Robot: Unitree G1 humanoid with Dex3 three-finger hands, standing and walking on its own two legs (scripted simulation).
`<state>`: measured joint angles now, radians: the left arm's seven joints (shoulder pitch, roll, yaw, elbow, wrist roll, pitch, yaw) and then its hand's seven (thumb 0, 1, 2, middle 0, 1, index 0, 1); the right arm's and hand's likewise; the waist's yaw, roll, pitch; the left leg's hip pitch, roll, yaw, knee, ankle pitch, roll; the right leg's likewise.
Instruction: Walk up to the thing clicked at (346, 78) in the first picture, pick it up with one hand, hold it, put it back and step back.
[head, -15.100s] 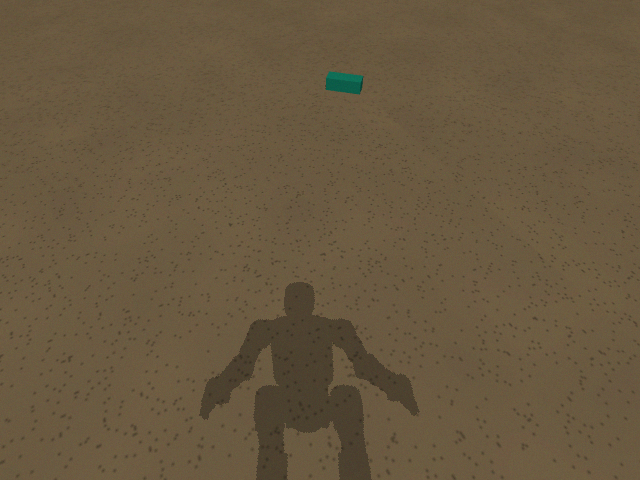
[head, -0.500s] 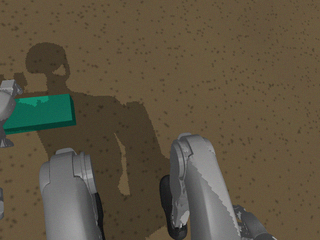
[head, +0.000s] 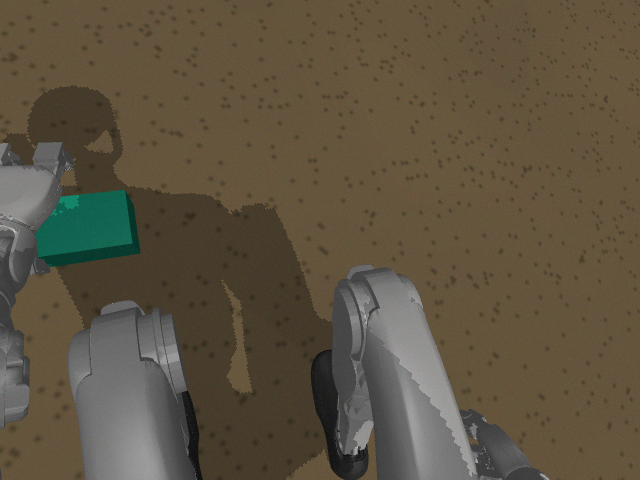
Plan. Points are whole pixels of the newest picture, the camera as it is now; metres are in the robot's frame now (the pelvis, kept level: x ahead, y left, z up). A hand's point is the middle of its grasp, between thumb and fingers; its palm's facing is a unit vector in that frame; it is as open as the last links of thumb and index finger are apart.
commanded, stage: approach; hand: left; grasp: from above
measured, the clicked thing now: (57, 232) +0.45 +0.30 -0.28
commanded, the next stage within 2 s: close in in 0.30 s
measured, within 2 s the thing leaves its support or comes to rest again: neither
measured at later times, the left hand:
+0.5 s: hand (15, 235) +0.42 +0.31 -0.17, palm faces -0.49 -0.07 -0.87, open 14.1 cm
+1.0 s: hand (46, 240) +0.43 +0.30 -0.23, palm faces -0.48 -0.10 -0.87, open 14.2 cm
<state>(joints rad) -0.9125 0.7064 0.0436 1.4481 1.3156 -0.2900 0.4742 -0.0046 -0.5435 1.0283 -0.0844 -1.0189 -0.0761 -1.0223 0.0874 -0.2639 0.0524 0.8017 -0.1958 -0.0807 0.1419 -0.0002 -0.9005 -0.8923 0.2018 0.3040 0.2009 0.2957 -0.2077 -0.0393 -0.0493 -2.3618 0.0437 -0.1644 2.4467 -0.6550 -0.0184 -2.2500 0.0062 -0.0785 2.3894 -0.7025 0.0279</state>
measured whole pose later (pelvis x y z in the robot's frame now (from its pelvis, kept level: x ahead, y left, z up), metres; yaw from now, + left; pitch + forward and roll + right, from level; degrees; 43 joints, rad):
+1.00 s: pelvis +0.00 +0.00 -0.02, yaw -2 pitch +30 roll -9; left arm -0.92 0.84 0.17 1.65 1.33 -0.28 0.58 0.00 -0.51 1.00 -0.08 -0.99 -0.07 -0.99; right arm 0.09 -0.28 0.14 0.79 -0.29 -0.15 0.20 0.00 -0.90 -0.90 0.20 0.30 0.20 0.30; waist -0.29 -0.08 0.05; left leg -2.40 0.05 -0.21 2.54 -0.68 -0.02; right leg -2.28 0.03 -0.10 2.45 -0.70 0.04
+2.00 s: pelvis +0.01 +0.01 -0.02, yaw -6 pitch +27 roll -12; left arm -0.92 0.90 0.14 1.71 1.30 -0.27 0.65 0.00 -0.28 0.90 -0.23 -0.92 -0.26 -0.91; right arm 0.05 -0.30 0.23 0.76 -0.33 -0.22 0.27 0.00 -0.90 -0.90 0.20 0.30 0.20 0.30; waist -0.32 -0.11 0.10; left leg -2.37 0.05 -0.26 2.58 -0.72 -0.02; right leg -2.23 0.05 -0.14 2.45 -0.71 0.06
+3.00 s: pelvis +0.00 +0.01 -0.02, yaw -6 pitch +27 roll -12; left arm -0.94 0.91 0.13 1.70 1.29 -0.28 0.63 0.00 -0.24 0.77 -0.49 -0.83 -0.52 -0.80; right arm 0.06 -0.31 0.25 0.74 -0.32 -0.21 0.25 0.00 -0.91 -0.90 0.20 0.30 0.20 0.29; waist -0.32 -0.11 0.09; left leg -2.38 0.05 -0.26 2.58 -0.71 -0.02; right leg -2.24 0.06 -0.15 2.44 -0.70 0.06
